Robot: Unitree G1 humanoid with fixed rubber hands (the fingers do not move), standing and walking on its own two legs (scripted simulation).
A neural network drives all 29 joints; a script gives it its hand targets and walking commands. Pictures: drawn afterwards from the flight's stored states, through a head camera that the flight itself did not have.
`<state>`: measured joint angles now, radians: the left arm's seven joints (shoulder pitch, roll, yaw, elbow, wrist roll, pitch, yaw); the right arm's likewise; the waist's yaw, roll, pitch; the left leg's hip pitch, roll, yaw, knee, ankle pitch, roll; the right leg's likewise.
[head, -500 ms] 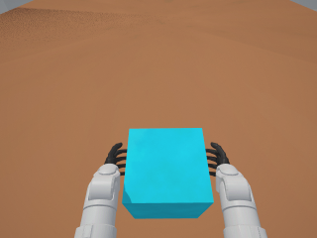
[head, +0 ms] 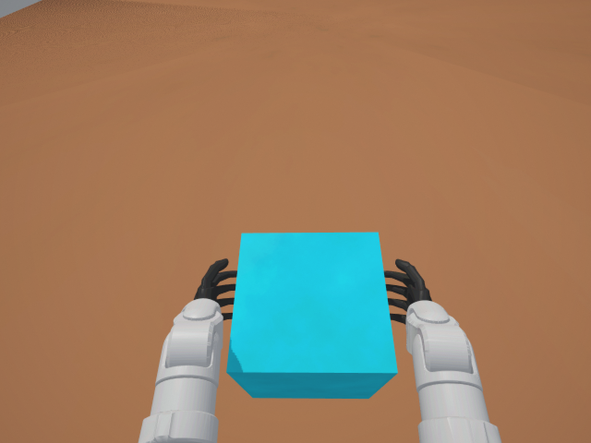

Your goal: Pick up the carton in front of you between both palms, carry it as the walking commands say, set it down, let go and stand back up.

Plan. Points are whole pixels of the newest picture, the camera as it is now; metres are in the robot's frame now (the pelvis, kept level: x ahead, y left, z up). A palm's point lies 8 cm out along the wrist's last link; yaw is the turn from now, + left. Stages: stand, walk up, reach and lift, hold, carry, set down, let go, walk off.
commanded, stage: hold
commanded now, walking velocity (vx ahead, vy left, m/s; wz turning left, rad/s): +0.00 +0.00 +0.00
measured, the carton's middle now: (310, 322) +0.32 +0.00 -0.06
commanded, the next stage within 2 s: set down in 0.40 s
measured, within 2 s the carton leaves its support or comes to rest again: neither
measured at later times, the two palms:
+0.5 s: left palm (202, 299) +0.30 +0.15 +0.04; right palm (406, 289) +0.31 -0.14 +0.04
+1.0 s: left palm (227, 321) +0.36 +0.15 -0.13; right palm (381, 321) +0.36 -0.14 -0.13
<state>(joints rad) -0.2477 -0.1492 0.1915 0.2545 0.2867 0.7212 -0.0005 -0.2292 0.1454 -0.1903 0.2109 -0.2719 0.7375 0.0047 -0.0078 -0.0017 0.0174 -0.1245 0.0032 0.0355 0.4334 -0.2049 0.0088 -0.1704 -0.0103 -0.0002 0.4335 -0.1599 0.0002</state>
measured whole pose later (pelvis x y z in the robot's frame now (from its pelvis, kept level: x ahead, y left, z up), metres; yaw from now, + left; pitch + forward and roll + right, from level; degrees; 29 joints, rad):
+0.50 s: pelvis +0.02 -0.01 +0.00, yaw +3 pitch -7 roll +0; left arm -0.27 -0.16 0.22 0.29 0.30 0.72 -0.01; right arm -0.27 0.15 -0.22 0.27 -0.29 0.73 0.00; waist 0.00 0.01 0.03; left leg -0.06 -0.01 -0.05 0.40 -0.21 0.00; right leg -0.08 0.02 0.02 0.39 -0.18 -0.01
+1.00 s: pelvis -0.02 +0.00 -0.05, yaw +3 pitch +21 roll +0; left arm -0.64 -0.17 0.44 0.55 0.35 0.23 0.04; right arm -0.62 0.19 -0.49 0.50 -0.36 0.23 -0.04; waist -0.03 0.01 0.11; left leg -0.91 -0.05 -0.05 0.84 -0.30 0.00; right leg -0.93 0.02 0.05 0.82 -0.26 0.02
